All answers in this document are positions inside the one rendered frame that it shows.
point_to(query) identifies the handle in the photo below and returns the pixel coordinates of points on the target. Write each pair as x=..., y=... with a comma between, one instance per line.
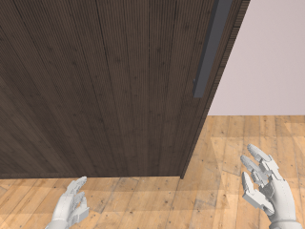
x=215, y=29

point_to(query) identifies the wardrobe door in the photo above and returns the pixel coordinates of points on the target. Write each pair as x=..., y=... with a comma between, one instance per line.
x=109, y=83
x=23, y=147

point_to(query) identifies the left robot forearm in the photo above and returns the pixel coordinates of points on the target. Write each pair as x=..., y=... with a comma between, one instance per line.
x=58, y=224

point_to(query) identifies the left robot hand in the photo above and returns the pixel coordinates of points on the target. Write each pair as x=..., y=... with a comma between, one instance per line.
x=65, y=208

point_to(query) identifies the right robot hand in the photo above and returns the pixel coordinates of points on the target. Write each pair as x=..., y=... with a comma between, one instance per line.
x=280, y=204

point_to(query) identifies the right robot forearm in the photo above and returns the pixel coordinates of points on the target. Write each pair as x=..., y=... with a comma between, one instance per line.
x=285, y=224

